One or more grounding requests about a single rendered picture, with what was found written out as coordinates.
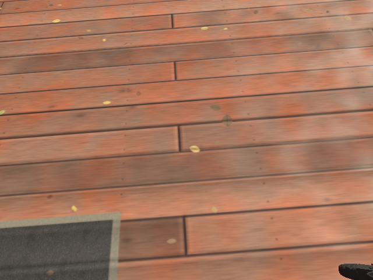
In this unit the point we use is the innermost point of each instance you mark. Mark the robot right hand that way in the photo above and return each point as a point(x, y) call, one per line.
point(356, 271)

